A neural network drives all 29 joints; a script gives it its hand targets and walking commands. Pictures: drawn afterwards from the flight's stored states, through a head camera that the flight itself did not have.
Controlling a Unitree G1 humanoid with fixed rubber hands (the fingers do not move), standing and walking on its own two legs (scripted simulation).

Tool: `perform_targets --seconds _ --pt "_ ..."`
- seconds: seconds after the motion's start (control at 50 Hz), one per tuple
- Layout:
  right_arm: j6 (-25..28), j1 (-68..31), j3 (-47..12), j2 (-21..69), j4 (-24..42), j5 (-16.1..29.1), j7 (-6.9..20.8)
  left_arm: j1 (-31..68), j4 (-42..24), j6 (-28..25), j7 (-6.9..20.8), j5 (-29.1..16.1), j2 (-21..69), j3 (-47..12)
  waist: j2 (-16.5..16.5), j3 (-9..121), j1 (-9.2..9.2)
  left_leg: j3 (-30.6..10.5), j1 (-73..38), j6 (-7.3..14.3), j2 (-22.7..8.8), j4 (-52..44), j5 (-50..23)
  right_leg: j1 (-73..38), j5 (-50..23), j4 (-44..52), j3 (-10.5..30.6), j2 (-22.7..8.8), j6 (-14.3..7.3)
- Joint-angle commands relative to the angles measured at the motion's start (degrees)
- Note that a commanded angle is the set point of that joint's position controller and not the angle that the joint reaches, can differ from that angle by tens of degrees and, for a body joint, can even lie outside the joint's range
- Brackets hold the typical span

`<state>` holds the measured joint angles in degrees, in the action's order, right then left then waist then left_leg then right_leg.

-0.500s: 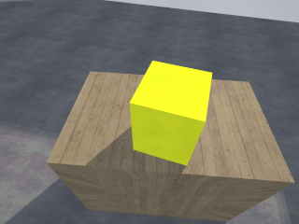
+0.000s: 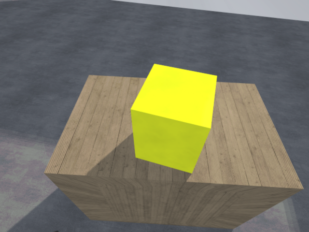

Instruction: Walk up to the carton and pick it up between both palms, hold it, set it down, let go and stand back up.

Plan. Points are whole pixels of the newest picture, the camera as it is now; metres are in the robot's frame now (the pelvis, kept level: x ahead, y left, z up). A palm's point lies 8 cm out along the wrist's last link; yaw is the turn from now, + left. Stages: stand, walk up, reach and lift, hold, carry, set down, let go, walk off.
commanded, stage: walk up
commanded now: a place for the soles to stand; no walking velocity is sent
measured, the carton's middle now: (173, 119) +0.46 -0.04 +0.00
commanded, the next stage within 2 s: reach and lift in 0.04 s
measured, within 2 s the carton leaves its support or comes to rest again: neither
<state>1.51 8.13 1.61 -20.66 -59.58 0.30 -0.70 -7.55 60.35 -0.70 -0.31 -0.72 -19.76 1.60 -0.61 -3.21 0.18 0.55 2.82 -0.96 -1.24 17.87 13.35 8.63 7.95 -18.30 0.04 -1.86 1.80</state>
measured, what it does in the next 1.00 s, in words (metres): stands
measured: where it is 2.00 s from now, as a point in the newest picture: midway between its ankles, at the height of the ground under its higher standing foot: outside the picture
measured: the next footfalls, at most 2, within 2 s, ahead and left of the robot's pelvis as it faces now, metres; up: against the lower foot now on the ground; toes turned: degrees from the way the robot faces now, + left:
none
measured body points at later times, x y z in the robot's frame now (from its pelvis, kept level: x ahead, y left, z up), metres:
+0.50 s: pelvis +0.00 -0.01 -0.01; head +0.02 +0.02 +0.43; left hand +0.18 +0.26 -0.11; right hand +0.14 -0.30 -0.09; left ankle -0.04 +0.13 -0.75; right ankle +0.02 -0.14 -0.75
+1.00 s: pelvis +0.00 +0.01 +0.00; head +0.00 +0.02 +0.44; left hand +0.18 +0.25 -0.08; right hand +0.14 -0.25 -0.07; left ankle -0.04 +0.13 -0.75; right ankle +0.02 -0.14 -0.75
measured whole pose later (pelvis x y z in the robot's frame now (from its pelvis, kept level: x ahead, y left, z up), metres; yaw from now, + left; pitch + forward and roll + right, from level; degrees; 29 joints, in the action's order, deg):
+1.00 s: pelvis +0.00 +0.01 +0.00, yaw -2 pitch -6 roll -1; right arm 7.5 17.2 7.9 -10.5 -28.6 -0.7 -0.4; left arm -12.3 22.2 12.8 0.6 -2.9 -14.7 1.3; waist 0.2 -6.1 -0.3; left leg 2.5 0.2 -0.6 -2.2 23.3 17.3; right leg 5.3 9.4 -20.5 1.8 -0.9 2.2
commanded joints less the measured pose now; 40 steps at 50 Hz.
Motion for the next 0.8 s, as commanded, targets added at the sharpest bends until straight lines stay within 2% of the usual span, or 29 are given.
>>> perform_targets --seconds 0.0,0.02,0.04,0.06,0.1,0.12,0.14,0.18,0.22,0.26,0.32,0.4,0.52,0.6,0.78 --pt "0.90 -0.63 2.26 -11.13 3.23 0.02 -0.50 0.62 -2.90 -0.88 -0.46 0.00 -10.28 2.14 0.42 4.20 -0.01 -3.31 2.43 1.36 -6.97 -3.17 -10.49 -3.39 -10.55 1.17 3.36 -6.17 -2.11" --pt "0.92 -0.56 2.25 -11.21 3.30 0.06 -0.49 0.82 -3.00 -0.84 -0.45 0.03 -10.42 2.22 0.05 3.96 -0.01 -3.31 2.44 1.33 -6.93 -3.28 -10.31 -3.36 -10.43 1.22 3.42 -6.14 -2.15" --pt "7.23 -24.99 9.89 -3.51 3.95 -6.53 0.84 28.72 -23.80 10.33 -1.02 0.62 -12.15 4.36 1.03 2.11 1.09 5.54 17.12 -3.01 1.24 4.73 8.88 -2.19 12.09 -6.55 -4.67 2.32 -2.96" --pt "6.26 -17.36 12.28 -7.99 2.90 -6.74 3.28 22.39 -25.00 17.55 -2.34 1.13 -9.72 2.30 0.92 -4.20 -2.58 5.07 22.58 -1.88 -0.13 5.56 15.05 -3.33 14.79 -8.68 -5.34 2.53 -3.91" --pt "5.03 -14.64 12.36 -11.31 8.24 -4.95 5.30 18.36 -30.36 24.98 -1.24 2.50 -9.12 1.99 0.34 1.28 -2.71 4.08 18.53 -1.62 -1.43 10.12 9.29 -0.74 8.63 -11.92 -5.62 1.63 -3.45" --pt "4.59 -13.42 11.63 -11.67 11.21 -4.06 5.01 16.50 -33.31 27.07 -0.60 2.65 -8.92 2.91 -0.35 4.70 -2.01 4.32 17.83 -1.74 -1.14 12.04 6.01 -1.95 5.06 -12.73 -5.33 1.75 -3.19" --pt "3.70 -10.50 10.62 -11.34 12.72 -2.76 4.57 13.97 -35.52 28.69 -0.02 3.46 -8.68 3.19 -0.52 7.01 -2.83 4.02 15.93 -1.86 -1.08 12.91 1.67 -3.41 0.32 -13.42 -5.09 2.08 -2.93" --pt "2.61 -5.70 9.26 -11.82 13.62 -0.30 4.01 7.93 -37.93 30.84 0.92 5.27 -8.09 5.54 -0.35 11.88 -2.67 3.54 11.72 -2.91 -0.81 14.17 -10.11 -6.81 -9.99 -13.88 -4.32 2.98 -2.21" --pt "2.93 -3.14 7.35 -11.40 14.55 1.26 3.37 2.80 -39.40 31.24 1.45 6.73 -7.36 7.91 -0.26 14.08 -1.23 3.41 8.73 -3.66 -0.09 14.29 -16.58 -9.80 -17.19 -13.10 -3.48 3.51 -1.81" --pt "3.48 -2.69 6.49 -10.08 15.46 1.87 2.72 0.97 -40.09 30.54 1.44 7.17 -6.33 8.79 -0.05 12.24 -0.21 4.26 8.27 -3.76 0.96 12.68 -16.09 -10.66 -20.00 -11.80 -2.99 3.67 -1.56" --pt "3.69 -4.13 6.46 -7.55 18.20 1.26 2.10 3.84 -39.97 29.21 1.27 7.82 -5.91 9.58 0.71 5.95 0.08 5.41 10.12 -2.98 1.97 9.79 -10.11 -9.06 -15.54 -9.45 -2.58 3.34 -1.20" --pt "3.18 -4.15 6.77 -5.38 22.35 0.34 2.83 7.13 -41.40 27.82 0.97 6.44 -5.07 8.42 1.97 1.33 -0.82 5.51 9.93 -2.37 1.77 7.36 -5.06 -6.60 -8.13 -7.10 -2.13 3.22 -1.30" --pt "4.89 -0.49 7.31 -3.90 28.00 -0.60 2.45 5.77 -45.28 23.71 0.36 3.12 -3.54 6.39 2.06 5.41 -2.00 5.64 8.12 -2.58 1.72 5.87 -6.00 -8.42 -9.86 -6.47 -1.92 3.33 -1.23" --pt "6.29 1.74 7.63 -2.60 31.28 -1.22 1.48 3.12 -45.81 21.23 0.23 1.58 -2.94 5.74 1.38 5.88 -1.76 5.58 7.55 -2.70 1.80 4.71 -7.14 -8.81 -9.82 -5.27 -2.19 3.80 -1.23" --pt "6.97 4.66 8.44 0.40 36.40 -1.34 0.49 0.10 -45.15 16.52 0.20 -0.54 -2.12 3.82 0.73 2.19 -0.51 5.39 7.14 -2.76 1.30 0.76 -6.10 -9.16 -3.84 -1.97 -2.45 4.53 -1.94"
